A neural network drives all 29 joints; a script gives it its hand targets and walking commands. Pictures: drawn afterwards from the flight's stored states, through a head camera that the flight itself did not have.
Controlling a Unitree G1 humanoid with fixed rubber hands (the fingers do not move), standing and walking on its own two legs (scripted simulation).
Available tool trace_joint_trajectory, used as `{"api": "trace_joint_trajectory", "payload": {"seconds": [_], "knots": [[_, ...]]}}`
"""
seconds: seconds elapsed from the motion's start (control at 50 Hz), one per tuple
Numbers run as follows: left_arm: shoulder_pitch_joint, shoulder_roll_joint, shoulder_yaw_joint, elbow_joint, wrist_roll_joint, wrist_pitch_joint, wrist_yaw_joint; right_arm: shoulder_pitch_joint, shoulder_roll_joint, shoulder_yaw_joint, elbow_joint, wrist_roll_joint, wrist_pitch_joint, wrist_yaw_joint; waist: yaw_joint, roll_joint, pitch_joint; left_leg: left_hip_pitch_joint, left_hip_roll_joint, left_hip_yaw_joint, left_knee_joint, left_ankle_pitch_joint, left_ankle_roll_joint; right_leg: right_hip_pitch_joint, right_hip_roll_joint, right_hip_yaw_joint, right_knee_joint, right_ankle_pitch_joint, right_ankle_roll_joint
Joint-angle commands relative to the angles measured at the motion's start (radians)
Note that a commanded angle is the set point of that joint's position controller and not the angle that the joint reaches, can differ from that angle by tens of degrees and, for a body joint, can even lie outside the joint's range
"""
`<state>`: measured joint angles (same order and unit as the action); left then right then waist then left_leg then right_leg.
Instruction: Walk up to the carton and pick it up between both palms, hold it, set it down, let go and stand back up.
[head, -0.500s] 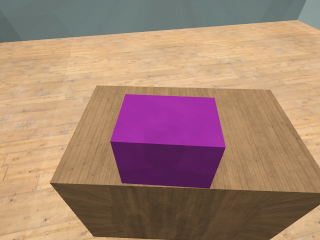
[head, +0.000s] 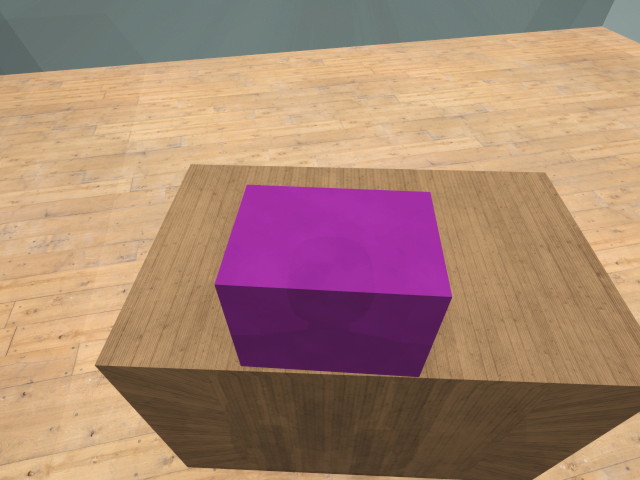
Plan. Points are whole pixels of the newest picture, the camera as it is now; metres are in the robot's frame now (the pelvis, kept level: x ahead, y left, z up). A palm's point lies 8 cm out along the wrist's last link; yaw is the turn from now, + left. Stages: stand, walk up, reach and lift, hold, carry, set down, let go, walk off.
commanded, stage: stand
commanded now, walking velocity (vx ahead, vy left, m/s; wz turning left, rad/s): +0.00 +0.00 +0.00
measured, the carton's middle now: (333, 281) +0.45 +0.00 -0.03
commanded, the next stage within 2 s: none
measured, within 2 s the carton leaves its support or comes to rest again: neither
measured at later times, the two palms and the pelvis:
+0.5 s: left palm out of the picture -0.01 +0.20 -0.15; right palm out of the picture -0.04 -0.21 -0.15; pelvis +0.01 -0.01 +0.00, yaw +0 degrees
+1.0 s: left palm out of the picture +0.01 +0.19 -0.15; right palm out of the picture -0.01 -0.20 -0.15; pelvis +0.02 -0.01 +0.00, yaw +0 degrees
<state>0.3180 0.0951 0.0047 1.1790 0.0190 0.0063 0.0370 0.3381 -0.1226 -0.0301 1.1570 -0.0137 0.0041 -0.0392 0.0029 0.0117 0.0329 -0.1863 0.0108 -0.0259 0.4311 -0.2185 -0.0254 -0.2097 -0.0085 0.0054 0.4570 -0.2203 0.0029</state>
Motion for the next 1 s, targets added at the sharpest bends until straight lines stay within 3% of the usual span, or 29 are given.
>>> {"api": "trace_joint_trajectory", "payload": {"seconds": [0.0,0.04,0.08,0.12,0.14,0.2,0.28,0.3,0.32,0.34,0.4,0.44,0.46,0.5,0.58,0.62,0.64,0.66,0.7,0.74,0.76,0.78,0.82,0.84,0.86,0.88,0.94,0.96,0.98], "knots": [[0.057,0.043,0.01,-0.002,0.0,-0.006,0.011,0.121,-0.006,0.005,-0.006,-0.007,-0.012,-0.004,-0.013,-0.002,0.055,-0.024,0.061,-0.061,-0.082,0.036,0.045,-0.03,-0.075,0.074,-0.11,0.046,-0.012],[0.052,0.06,0.016,0.0,-0.007,0.001,0.006,0.076,-0.018,0.005,-0.026,-0.005,-0.012,0.003,-0.009,0.052,0.034,-0.027,0.059,-0.061,-0.095,0.004,0.043,-0.032,-0.066,0.066,-0.109,-0.019,-0.014],[0.021,0.066,0.022,-0.016,0.0,-0.005,0.003,0.064,-0.005,0.015,-0.015,-0.009,-0.016,-0.01,0.022,0.001,0.051,-0.046,0.07,-0.068,-0.104,0.036,0.043,-0.003,-0.062,0.067,-0.097,0.041,-0.014],[0.005,0.11,0.034,-0.027,-0.009,-0.015,0.001,0.11,-0.06,-0.009,0.008,-0.008,-0.016,-0.012,-0.011,-0.052,0.072,-0.022,0.072,-0.073,-0.095,0.102,0.04,-0.037,-0.07,0.062,-0.12,0.032,-0.013],[0.04,0.052,0.011,-0.011,-0.007,-0.015,-0.007,0.078,-0.038,-0.003,-0.006,-0.006,-0.01,-0.011,0.0,0.004,0.067,-0.035,0.071,-0.064,-0.084,0.093,0.047,-0.003,-0.063,0.07,-0.116,0.056,-0.007],[0.045,0.021,-0.004,-0.007,-0.009,-0.014,0.013,0.129,-0.05,-0.013,0.007,0.009,-0.011,-0.006,-0.022,-0.07,0.074,-0.041,0.057,-0.059,-0.075,0.119,0.044,0.021,-0.057,0.072,-0.1,0.114,-0.003],[0.037,0.13,0.038,-0.036,-0.001,-0.006,0.008,0.075,-0.076,-0.003,0.01,-0.012,-0.008,-0.009,0.01,-0.021,0.126,-0.052,0.057,-0.034,-0.084,0.095,0.028,-0.035,-0.066,0.071,-0.141,0.006,-0.026],[0.007,0.14,0.04,-0.034,-0.006,-0.014,0.008,0.081,-0.006,0.006,0.01,-0.014,-0.008,-0.005,-0.01,-0.067,0.098,-0.008,0.075,-0.05,-0.065,0.09,0.016,-0.042,-0.066,0.079,-0.141,0.018,-0.019],[0.05,0.049,0.02,-0.02,-0.019,-0.012,0.004,0.107,-0.022,0.013,0.018,0.008,-0.009,-0.005,-0.005,0.024,0.093,-0.018,0.06,-0.042,-0.058,0.044,0.021,-0.055,-0.068,0.098,-0.144,0.02,-0.025],[0.056,0.136,0.033,-0.016,-0.014,-0.012,-0.007,0.12,-0.059,0.003,0.022,-0.008,-0.01,-0.006,-0.013,-0.032,0.118,-0.016,0.067,-0.053,-0.077,0.027,0.032,-0.06,-0.068,0.084,-0.153,-0.039,-0.015],[0.002,0.137,0.046,-0.036,-0.003,-0.012,-0.003,0.056,-0.06,0.001,-0.01,-0.003,-0.018,-0.007,0.0,-0.05,0.078,-0.038,0.067,-0.048,-0.07,0.097,0.029,-0.014,-0.062,0.074,-0.139,0.025,-0.021],[0.059,0.03,0.009,-0.021,-0.011,-0.014,-0.001,0.055,-0.038,0.003,-0.009,0.01,-0.019,-0.004,0.009,0.022,0.087,-0.041,0.063,-0.043,-0.051,0.05,0.022,-0.006,-0.055,0.061,-0.125,0.052,-0.014],[0.049,0.117,0.036,-0.013,-0.014,-0.009,0.003,0.069,-0.057,-0.001,-0.006,-0.009,-0.015,-0.006,0.005,-0.01,0.074,-0.029,0.066,-0.045,-0.076,0.12,0.013,0.014,-0.062,0.063,-0.115,0.039,-0.016],[0.019,0.104,0.031,-0.048,-0.004,-0.014,0.004,0.071,-0.051,-0.002,0.013,-0.014,-0.01,-0.004,0.009,0.08,0.063,-0.027,0.07,-0.029,-0.076,0.1,0.021,0.009,-0.076,0.068,-0.129,0.039,-0.027],[0.031,0.113,0.034,-0.009,-0.016,-0.012,-0.003,0.121,0.001,0.022,0.009,0.011,-0.012,-0.004,-0.011,-0.02,0.013,0.002,0.066,-0.049,-0.057,0.053,0.033,0.021,-0.06,0.071,-0.121,0.034,-0.034],[0.017,0.04,0.01,-0.027,-0.002,-0.019,-0.001,0.055,-0.043,0.006,-0.007,-0.006,-0.013,-0.012,0.004,0.052,0.047,-0.015,0.076,-0.045,-0.059,0.078,0.038,0.009,-0.068,0.088,-0.106,0.133,-0.04],[0.012,0.059,0.013,-0.013,-0.005,-0.017,-0.003,0.084,-0.057,0.009,-0.002,0.002,-0.013,-0.002,-0.016,0.02,0.029,0.005,0.067,-0.044,-0.059,0.107,0.02,0.014,-0.06,0.057,-0.108,0.138,-0.022],[0.044,0.096,0.016,-0.027,-0.008,-0.018,-0.006,0.12,-0.094,-0.001,0.016,-0.001,-0.009,-0.014,0.016,-0.041,0.053,-0.028,0.06,-0.055,-0.073,0.108,0.029,0.049,-0.053,0.044,-0.093,0.106,-0.016],[0.011,0.108,0.022,-0.018,-0.009,-0.014,0.005,0.119,-0.057,0.008,0.022,0.002,-0.016,-0.007,-0.023,0.0,0.045,0.044,0.078,-0.049,-0.062,0.124,0.026,-0.012,-0.058,0.076,-0.11,0.07,-0.036],[0.054,0.149,0.05,-0.012,-0.011,-0.015,-0.008,0.09,-0.049,0.017,0.02,-0.007,-0.015,-0.013,0.024,0.036,0.07,-0.005,0.075,-0.053,-0.066,0.093,0.035,-0.017,-0.059,0.058,-0.118,0.094,-0.031],[0.045,0.07,0.025,-0.011,-0.012,-0.015,-0.005,0.051,-0.022,0.012,-0.001,-0.008,-0.017,-0.002,-0.003,0.014,0.085,0.014,0.084,-0.046,-0.063,0.118,0.035,-0.006,-0.06,0.061,-0.106,0.104,-0.027],[-0.02,0.115,0.039,-0.032,-0.012,-0.013,-0.003,0.103,-0.018,0.019,-0.01,-0.004,-0.021,0.0,-0.025,-0.09,0.084,0.013,0.075,-0.048,-0.067,0.158,0.03,-0.016,-0.042,0.026,-0.116,0.082,-0.008],[0.024,0.093,0.035,-0.014,-0.011,-0.019,0.001,0.061,-0.055,0.004,0.003,-0.004,-0.026,-0.008,0.004,0.018,0.011,0.02,0.064,-0.024,-0.055,0.131,0.027,0.051,-0.064,0.048,-0.118,0.188,-0.013],[0.02,0.046,0.03,-0.023,-0.015,-0.021,0.0,0.098,-0.028,0.012,0.013,0.01,-0.025,-0.005,-0.013,-0.029,0.066,0.022,0.069,-0.043,-0.053,0.167,0.021,0.008,-0.078,0.063,-0.113,0.178,-0.032],[0.062,0.096,0.041,-0.013,-0.028,-0.025,0.01,0.058,-0.01,0.023,-0.007,0.0,-0.027,-0.013,0.018,0.036,0.051,0.007,0.082,-0.048,-0.059,0.154,0.033,0.028,-0.061,0.069,-0.114,0.158,-0.034],[0.031,0.046,0.019,-0.009,-0.015,-0.022,0.01,0.092,-0.02,0.005,0.018,-0.003,-0.021,-0.002,-0.017,0.023,0.069,-0.014,0.059,-0.028,-0.043,0.115,0.026,0.037,-0.071,0.06,-0.113,0.167,-0.029],[0.083,0.057,0.016,-0.012,-0.012,-0.016,0.0,0.078,-0.017,0.009,0.009,0.005,-0.012,-0.008,0.023,0.003,0.056,-0.033,0.072,-0.051,-0.074,0.105,0.028,0.061,-0.068,0.078,-0.113,0.086,-0.028],[0.019,0.11,0.035,-0.021,-0.014,-0.013,-0.002,0.054,-0.07,-0.002,-0.002,-0.003,-0.021,-0.011,-0.012,-0.021,0.096,-0.001,0.08,-0.057,-0.085,0.121,0.034,0.005,-0.061,0.053,-0.125,0.101,-0.022],[0.042,0.067,0.03,-0.034,-0.007,-0.013,-0.002,0.045,-0.086,-0.003,0.009,0.004,-0.023,-0.011,0.025,-0.035,0.061,-0.011,0.085,-0.068,-0.071,0.114,0.037,0.037,-0.056,0.053,-0.119,0.114,-0.031]]}}
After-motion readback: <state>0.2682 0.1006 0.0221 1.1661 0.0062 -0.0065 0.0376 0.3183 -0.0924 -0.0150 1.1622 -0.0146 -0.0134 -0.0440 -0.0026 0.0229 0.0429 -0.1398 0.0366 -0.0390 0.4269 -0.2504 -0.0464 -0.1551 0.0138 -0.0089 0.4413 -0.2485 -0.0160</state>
